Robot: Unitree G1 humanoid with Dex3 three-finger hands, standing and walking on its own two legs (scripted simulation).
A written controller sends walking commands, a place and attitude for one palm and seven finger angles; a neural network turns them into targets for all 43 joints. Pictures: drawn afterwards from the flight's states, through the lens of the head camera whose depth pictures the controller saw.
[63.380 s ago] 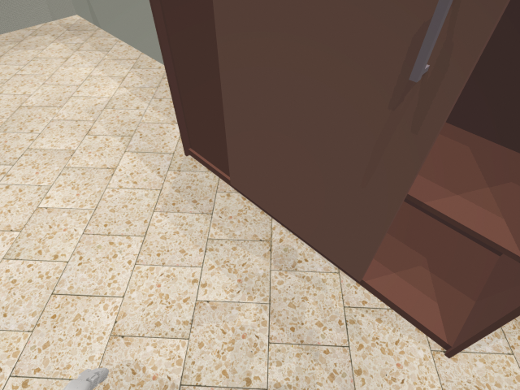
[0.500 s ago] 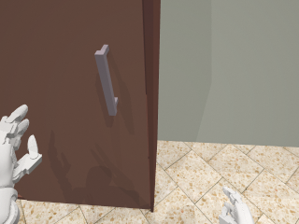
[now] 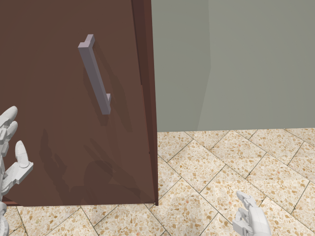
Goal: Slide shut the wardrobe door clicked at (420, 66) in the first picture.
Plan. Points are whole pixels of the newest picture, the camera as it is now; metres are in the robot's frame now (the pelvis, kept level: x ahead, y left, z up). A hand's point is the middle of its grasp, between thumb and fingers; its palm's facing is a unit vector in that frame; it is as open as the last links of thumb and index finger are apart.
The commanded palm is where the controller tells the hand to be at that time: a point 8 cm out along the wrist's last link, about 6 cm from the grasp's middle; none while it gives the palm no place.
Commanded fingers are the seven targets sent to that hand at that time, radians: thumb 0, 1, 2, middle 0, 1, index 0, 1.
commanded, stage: step back with the hand held close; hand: left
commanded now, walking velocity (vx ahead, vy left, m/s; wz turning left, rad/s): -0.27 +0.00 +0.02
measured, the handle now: (99, 78) +0.38 +0.16 +0.23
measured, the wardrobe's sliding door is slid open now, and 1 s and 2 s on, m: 0.00 0.00 0.00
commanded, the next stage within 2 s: stop stepping back and stand still in 0.98 s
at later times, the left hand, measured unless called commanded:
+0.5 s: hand out of the picture +0.13 +0.28 +0.14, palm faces +0.46 -0.78 -0.43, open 7.4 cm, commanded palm +0.07 +0.32 +0.17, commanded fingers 0.00 0.90 0.90 -0.20 -0.30 -0.20 -0.30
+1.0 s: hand out of the picture +0.07 +0.23 +0.16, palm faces +0.26 -0.81 -0.53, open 7.4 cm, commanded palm +0.00 +0.29 +0.17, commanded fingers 0.00 0.90 0.90 -0.20 -0.30 -0.20 -0.30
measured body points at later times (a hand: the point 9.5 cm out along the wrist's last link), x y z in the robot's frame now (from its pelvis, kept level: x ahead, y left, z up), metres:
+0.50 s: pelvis -0.07 +0.02 -0.02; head -0.05 +0.03 +0.43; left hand +0.10 +0.32 +0.17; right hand +0.10 -0.22 -0.09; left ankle +0.00 +0.10 -0.74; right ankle +0.02 -0.13 -0.74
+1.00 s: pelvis -0.15 +0.00 -0.01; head -0.10 +0.02 +0.43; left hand +0.05 +0.28 +0.19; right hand +0.05 -0.23 -0.08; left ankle +0.00 +0.10 -0.74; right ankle -0.21 -0.11 -0.74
